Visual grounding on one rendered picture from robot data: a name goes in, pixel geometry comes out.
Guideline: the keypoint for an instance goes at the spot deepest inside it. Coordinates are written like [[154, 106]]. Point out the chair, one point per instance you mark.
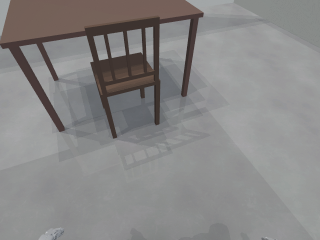
[[118, 75]]

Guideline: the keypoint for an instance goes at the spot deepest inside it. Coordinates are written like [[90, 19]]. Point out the table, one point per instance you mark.
[[31, 22]]

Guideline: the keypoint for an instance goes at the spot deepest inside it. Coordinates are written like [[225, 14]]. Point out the robot left hand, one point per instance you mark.
[[52, 234]]

